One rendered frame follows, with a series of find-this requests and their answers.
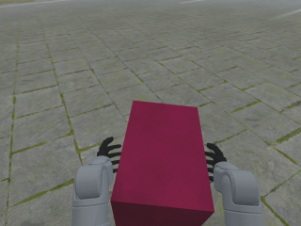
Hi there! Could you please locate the right robot hand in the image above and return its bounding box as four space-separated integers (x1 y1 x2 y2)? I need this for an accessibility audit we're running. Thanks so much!
205 143 227 182

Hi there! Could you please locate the left robot hand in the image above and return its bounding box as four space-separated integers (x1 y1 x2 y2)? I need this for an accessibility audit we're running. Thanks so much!
97 137 121 173

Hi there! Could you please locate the robot left forearm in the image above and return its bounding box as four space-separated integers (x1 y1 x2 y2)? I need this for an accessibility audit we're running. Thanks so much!
71 155 114 226

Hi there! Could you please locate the robot right forearm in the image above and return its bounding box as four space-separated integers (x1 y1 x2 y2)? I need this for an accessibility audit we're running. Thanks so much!
213 161 264 226

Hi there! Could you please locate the carton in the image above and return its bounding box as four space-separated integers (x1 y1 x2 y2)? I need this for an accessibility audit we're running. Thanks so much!
110 100 214 226

